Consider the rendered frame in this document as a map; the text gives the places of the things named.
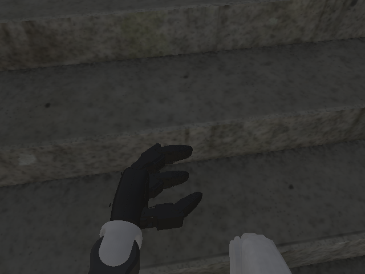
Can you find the left robot forearm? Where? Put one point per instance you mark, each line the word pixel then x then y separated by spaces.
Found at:
pixel 118 249

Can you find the left robot hand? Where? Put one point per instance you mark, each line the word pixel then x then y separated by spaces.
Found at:
pixel 143 181

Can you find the robot right thigh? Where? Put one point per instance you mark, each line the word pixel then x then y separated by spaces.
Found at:
pixel 255 254

